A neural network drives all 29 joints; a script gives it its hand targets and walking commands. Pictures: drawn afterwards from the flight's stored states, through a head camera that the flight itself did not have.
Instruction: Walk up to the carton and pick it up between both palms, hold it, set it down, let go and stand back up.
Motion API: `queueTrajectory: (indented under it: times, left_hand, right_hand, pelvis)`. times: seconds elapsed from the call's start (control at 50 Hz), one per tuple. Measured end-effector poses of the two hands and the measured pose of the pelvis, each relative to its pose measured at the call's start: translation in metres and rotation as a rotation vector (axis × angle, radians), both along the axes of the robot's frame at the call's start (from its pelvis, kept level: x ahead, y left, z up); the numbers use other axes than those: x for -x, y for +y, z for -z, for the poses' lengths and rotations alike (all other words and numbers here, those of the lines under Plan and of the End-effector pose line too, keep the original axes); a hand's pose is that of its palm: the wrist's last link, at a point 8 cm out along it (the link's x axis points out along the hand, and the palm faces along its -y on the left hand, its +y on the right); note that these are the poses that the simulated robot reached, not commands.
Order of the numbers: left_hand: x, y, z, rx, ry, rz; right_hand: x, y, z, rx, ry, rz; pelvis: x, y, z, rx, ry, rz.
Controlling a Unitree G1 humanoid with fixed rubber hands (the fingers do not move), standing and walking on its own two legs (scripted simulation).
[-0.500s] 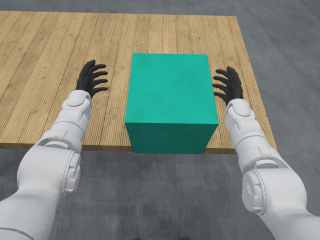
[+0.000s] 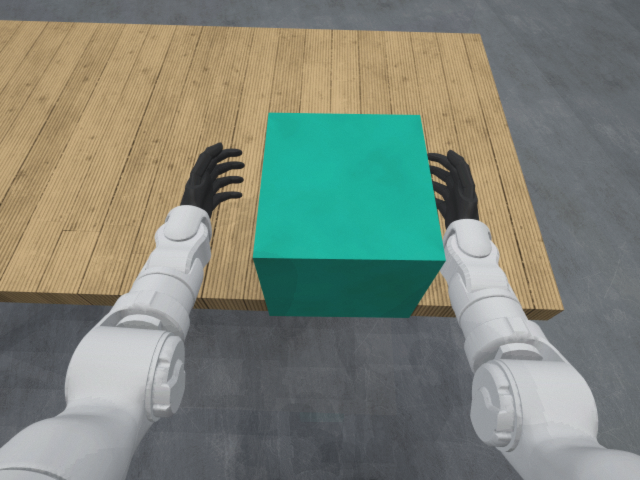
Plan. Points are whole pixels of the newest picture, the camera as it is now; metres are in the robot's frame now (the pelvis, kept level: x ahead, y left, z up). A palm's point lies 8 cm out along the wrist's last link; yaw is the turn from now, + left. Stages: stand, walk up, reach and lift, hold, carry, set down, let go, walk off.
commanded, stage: reach and lift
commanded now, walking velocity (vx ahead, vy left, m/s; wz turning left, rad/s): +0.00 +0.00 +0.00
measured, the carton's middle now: (341, 219) +0.45 -0.04 +0.00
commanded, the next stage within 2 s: none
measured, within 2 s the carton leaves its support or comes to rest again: leaves its support in 1.90 s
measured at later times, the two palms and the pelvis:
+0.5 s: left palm (213, 218) +0.43 +0.13 +0.04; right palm (448, 224) +0.41 -0.17 +0.04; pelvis +0.00 +0.00 +0.00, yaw +1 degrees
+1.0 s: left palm (213, 220) +0.43 +0.13 +0.04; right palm (446, 227) +0.41 -0.17 +0.04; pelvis +0.00 +0.00 +0.00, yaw +1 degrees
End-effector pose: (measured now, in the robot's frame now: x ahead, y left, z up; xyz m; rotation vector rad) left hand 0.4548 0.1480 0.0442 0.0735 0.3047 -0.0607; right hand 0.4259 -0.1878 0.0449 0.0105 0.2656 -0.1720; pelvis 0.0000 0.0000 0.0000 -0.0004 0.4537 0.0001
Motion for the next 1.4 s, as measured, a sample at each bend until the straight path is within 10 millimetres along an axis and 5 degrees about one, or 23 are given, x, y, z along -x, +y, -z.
queueTrajectory:
  times: [0.2, 0.58, 1.4]
  left_hand:
    - [0.007, -0.025, -0.002, -0.01, -0.001, 0.002]
    - [0.027, -0.019, 0.001, 0.014, -0.03, -0.1]
    - [0.027, -0.02, -0.002, -0.008, 0.009, -0.111]
  right_hand:
    - [0.006, 0.006, 0.001, -0.003, -0.006, 0.009]
    - [0.018, 0.018, 0.001, 0.015, -0.022, -0.007]
    - [0.017, 0.019, 0.002, 0.027, 0.008, -0.003]
  pelvis:
    - [0.005, -0.001, -0.001, -0.001, -0.014, 0.004]
    - [0.003, -0.005, -0.001, -0.002, -0.03, -0.023]
    - [0.001, -0.007, -0.002, -0.002, -0.05, -0.037]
